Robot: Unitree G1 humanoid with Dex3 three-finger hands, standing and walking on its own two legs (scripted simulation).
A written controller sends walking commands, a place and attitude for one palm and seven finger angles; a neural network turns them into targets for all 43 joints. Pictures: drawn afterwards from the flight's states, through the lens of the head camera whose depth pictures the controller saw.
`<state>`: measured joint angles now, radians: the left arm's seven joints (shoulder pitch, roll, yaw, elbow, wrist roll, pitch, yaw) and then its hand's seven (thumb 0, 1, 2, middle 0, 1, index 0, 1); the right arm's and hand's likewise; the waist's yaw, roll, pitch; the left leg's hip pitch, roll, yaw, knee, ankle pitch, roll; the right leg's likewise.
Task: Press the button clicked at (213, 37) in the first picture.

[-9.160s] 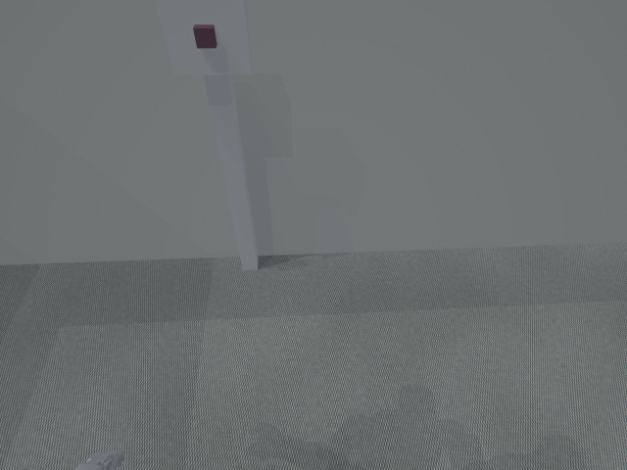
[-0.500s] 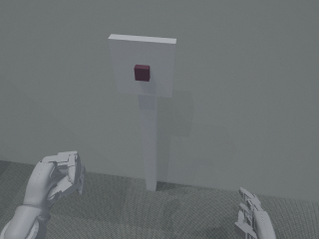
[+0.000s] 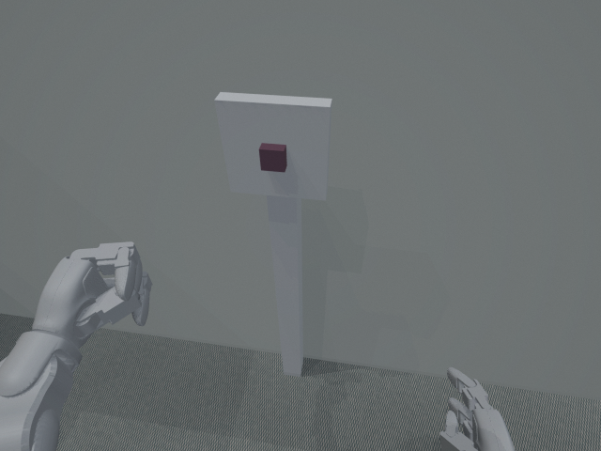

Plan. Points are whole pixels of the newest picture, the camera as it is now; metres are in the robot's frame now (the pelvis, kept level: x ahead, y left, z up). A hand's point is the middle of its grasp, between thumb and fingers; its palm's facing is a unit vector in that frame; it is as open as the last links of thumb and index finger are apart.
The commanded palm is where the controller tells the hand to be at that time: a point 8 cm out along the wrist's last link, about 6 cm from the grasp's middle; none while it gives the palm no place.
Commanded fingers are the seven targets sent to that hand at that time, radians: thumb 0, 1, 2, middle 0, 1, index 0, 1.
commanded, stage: raise the hand and make a fist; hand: left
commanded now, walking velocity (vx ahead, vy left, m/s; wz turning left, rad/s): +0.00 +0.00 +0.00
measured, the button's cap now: (273, 156) +0.53 +0.10 +0.15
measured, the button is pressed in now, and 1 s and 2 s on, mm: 0 0 0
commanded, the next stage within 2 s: aim a knuckle at the button in 0.28 s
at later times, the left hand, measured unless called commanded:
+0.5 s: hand (154, 308) +0.23 +0.19 +0.14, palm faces -0.01 -1.00 -0.07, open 3.1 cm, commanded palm +0.21 +0.24 +0.14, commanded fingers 0.00 0.90 0.90 -1.30 -1.50 -1.30 -1.50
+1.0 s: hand (213, 251) +0.33 +0.16 +0.13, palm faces -0.05 -1.00 -0.02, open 3.1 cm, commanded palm +0.31 +0.20 +0.13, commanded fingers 0.00 0.90 0.90 -1.30 -1.50 -1.30 -1.50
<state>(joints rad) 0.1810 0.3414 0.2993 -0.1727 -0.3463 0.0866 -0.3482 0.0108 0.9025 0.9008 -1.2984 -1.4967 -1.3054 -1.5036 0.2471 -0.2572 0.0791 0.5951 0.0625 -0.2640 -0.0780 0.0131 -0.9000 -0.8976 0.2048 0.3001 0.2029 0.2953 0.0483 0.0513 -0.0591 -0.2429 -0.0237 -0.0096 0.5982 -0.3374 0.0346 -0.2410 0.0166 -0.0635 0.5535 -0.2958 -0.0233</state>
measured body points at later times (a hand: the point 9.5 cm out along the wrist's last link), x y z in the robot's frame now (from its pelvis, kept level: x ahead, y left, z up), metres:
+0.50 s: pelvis -0.01 -0.01 +0.00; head -0.04 -0.04 +0.45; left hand +0.22 +0.24 +0.15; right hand +0.18 -0.23 -0.06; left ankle -0.01 +0.09 -0.73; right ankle +0.00 -0.11 -0.73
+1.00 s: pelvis +0.00 -0.01 +0.00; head +0.00 -0.03 +0.45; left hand +0.32 +0.21 +0.13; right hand +0.16 -0.25 -0.08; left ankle -0.01 +0.09 -0.73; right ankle +0.00 -0.11 -0.73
